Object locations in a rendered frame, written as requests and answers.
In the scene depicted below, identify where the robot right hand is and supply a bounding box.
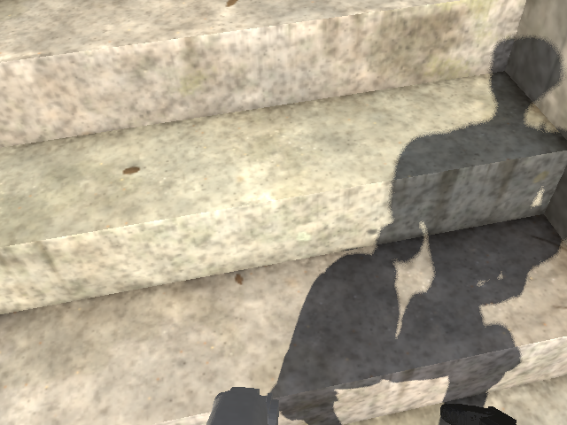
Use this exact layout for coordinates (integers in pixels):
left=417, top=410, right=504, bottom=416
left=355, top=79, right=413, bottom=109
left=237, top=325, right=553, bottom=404
left=440, top=404, right=517, bottom=425

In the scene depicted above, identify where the left robot thigh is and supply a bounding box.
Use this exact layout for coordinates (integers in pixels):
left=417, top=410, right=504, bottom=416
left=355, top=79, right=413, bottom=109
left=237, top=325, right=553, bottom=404
left=206, top=387, right=279, bottom=425

